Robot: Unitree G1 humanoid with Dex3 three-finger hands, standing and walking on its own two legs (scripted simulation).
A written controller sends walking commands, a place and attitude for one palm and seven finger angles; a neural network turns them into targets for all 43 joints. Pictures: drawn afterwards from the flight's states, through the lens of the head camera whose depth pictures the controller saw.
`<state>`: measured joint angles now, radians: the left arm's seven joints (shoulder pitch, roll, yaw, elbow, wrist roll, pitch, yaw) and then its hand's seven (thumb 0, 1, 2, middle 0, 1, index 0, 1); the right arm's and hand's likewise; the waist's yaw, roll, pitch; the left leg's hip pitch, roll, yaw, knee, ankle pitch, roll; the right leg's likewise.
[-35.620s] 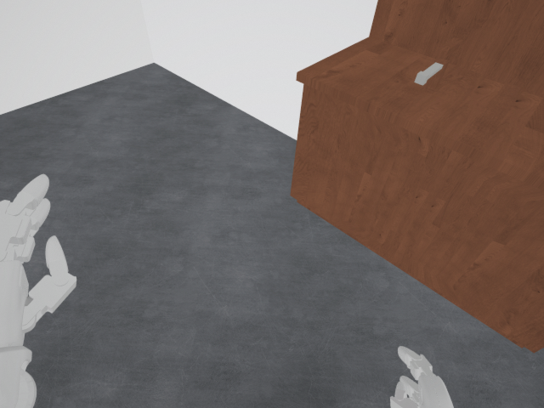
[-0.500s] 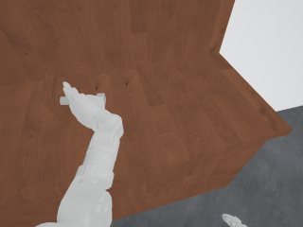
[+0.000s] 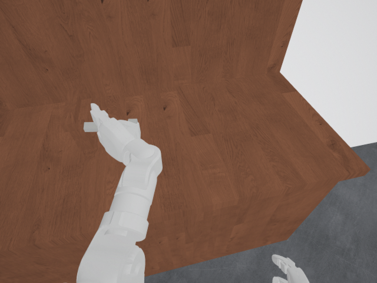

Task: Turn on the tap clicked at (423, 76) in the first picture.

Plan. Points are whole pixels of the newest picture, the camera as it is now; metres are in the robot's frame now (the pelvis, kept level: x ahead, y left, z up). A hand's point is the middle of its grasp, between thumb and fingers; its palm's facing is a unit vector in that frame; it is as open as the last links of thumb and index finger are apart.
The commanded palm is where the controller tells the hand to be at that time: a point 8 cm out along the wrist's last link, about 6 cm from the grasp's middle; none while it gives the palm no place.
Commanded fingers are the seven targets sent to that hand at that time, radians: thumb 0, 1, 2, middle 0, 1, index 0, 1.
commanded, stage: draw the hand back beside the body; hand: left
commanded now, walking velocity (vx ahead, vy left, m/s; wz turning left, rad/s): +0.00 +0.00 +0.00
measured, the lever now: (132, 126) +0.49 +0.19 +0.05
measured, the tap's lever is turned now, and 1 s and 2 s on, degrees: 78 78 78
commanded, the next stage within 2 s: step back with the hand held close in 1.54 s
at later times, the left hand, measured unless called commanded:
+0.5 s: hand (108, 159) +0.30 +0.18 +0.14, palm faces +0.22 -0.94 -0.25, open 7.7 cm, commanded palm +0.28 +0.21 +0.15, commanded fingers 0.00 0.90 0.90 -0.17 -0.22 -0.17 -0.22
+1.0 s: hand (62, 180) +0.24 +0.23 +0.16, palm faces +0.26 -0.93 -0.26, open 7.5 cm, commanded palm +0.21 +0.27 +0.17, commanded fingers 0.00 0.90 0.90 -0.20 -0.29 -0.20 -0.29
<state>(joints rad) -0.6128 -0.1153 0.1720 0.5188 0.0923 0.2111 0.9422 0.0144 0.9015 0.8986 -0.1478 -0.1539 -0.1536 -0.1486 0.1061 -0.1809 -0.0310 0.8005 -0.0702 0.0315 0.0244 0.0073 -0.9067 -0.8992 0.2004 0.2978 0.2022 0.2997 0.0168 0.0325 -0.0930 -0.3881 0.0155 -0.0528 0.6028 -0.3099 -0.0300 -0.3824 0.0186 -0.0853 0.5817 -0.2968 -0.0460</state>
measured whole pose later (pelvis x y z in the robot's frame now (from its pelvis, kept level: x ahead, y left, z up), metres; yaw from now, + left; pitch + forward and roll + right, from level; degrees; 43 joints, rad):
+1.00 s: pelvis +0.00 +0.03 +0.02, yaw -2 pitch -6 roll -1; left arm 0.24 0.29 0.13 -0.26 -0.06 -0.10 0.11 0.01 0.90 0.90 -0.19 -0.27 -0.20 -0.26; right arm 0.14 -0.21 0.04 0.63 0.01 -0.03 -0.04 0.01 -0.90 -0.90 0.20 0.30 0.20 0.30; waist 0.07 0.05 0.06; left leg -0.04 0.00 0.01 0.35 -0.21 0.01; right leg -0.05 0.00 -0.03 0.32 -0.17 -0.01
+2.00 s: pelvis -0.04 +0.03 +0.01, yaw -3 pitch -1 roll +0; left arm 0.52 0.37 0.30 -0.48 -0.06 -0.17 0.11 0.01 0.89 0.90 -0.21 -0.31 -0.21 -0.30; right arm 0.16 -0.24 0.00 0.55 0.02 -0.01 -0.08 0.01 -0.91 -0.90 0.20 0.30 0.20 0.30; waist 0.02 0.04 0.05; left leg -0.24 0.00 0.02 0.45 -0.19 0.01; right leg -0.26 0.01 -0.02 0.42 -0.15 -0.01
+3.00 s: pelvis -0.14 +0.03 +0.01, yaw -3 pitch +3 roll -2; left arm 0.48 0.36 0.30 -0.58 -0.03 -0.25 0.12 0.01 0.89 0.90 -0.21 -0.31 -0.21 -0.30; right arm 0.15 -0.17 0.01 0.61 0.00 -0.08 -0.06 0.01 -0.90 -0.90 0.20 0.30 0.21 0.30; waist 0.01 -0.01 0.04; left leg -0.47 0.01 -0.02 0.77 -0.35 -0.02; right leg -0.31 0.05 0.04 0.49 -0.24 -0.02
